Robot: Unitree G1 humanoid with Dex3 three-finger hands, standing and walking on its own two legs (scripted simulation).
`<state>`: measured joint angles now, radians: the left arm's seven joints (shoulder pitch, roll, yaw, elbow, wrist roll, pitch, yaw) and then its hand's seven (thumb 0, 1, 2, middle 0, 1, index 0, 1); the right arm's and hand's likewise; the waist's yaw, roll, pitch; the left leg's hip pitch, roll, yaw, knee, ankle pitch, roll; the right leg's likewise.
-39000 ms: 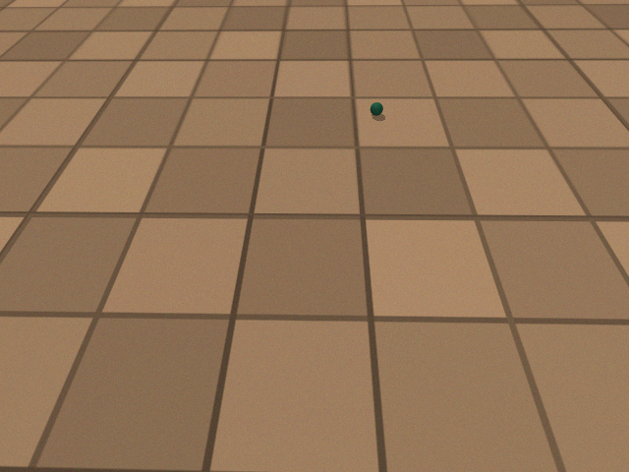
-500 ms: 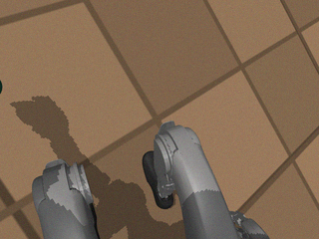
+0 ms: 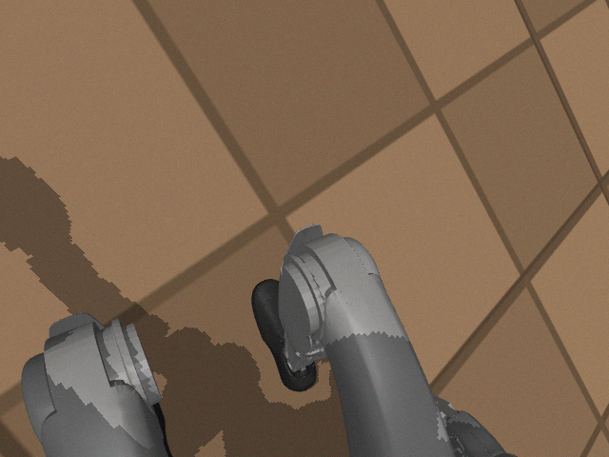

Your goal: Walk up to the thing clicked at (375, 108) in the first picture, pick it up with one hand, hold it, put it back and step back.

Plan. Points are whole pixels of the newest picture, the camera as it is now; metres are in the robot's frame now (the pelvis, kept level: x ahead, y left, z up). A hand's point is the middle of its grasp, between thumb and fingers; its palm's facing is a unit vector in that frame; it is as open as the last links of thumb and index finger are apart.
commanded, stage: rest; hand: left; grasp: from above
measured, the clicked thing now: out of the picture +0.51 +0.29 -0.25
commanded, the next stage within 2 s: open in 0.90 s
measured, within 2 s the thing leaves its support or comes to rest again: rests again in 0.78 s
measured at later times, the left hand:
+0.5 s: hand out of the picture +0.50 +0.29 -0.25, palm faces -0.47 -0.12 -0.88, open 9.2 cm
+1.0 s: hand out of the picture +0.50 +0.29 -0.26, palm faces -0.47 -0.12 -0.88, open 9.3 cm
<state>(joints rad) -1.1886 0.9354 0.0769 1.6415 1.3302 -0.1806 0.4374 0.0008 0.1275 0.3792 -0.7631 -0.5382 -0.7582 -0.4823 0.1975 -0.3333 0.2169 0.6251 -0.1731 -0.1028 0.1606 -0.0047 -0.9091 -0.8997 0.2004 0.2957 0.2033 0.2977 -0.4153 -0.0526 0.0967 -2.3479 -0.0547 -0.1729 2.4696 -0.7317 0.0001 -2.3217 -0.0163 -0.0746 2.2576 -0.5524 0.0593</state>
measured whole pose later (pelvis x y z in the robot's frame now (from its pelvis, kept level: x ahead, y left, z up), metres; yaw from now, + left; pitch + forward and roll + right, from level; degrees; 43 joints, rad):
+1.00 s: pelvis -0.01 +0.01 +0.00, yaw -3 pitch +31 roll -16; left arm -1.22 1.09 0.09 1.73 1.34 -0.19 0.51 0.00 0.13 0.38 -0.75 -0.56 -0.75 -0.50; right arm 0.17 -0.38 0.32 0.59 -0.21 -0.18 0.21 -0.01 -0.91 -0.90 0.20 0.30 0.20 0.30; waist -0.47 -0.11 0.19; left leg -2.34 -0.04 -0.22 2.51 -0.74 0.02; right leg -2.29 0.00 -0.12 2.25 -0.53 0.07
